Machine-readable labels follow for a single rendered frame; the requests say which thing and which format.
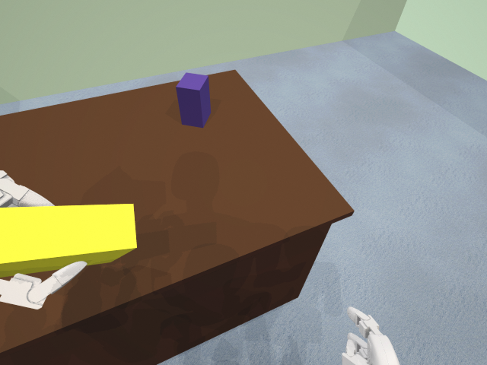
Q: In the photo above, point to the robot left hand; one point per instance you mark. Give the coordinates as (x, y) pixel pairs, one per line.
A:
(24, 290)

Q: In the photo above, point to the table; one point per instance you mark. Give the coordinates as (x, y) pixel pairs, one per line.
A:
(229, 220)

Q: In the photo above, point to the sponge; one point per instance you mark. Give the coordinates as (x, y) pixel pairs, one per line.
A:
(46, 238)

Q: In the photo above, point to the robot right hand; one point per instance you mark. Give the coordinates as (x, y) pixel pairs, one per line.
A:
(378, 350)

